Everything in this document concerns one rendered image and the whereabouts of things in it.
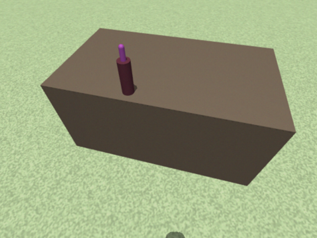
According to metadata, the bottle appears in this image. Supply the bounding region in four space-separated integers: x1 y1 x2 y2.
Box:
116 44 134 96

